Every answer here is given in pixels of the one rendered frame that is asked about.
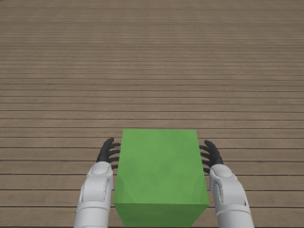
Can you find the robot right forearm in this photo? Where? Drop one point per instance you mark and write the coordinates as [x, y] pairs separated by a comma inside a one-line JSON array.
[[231, 204]]

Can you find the carton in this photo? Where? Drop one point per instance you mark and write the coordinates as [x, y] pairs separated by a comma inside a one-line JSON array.
[[160, 179]]

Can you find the robot left hand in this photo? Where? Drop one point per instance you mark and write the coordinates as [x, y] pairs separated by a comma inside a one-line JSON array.
[[105, 153]]

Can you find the robot right hand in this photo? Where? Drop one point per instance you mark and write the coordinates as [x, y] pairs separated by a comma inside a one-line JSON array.
[[213, 156]]

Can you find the robot left forearm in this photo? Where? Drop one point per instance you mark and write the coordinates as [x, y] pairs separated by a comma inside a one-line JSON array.
[[95, 197]]

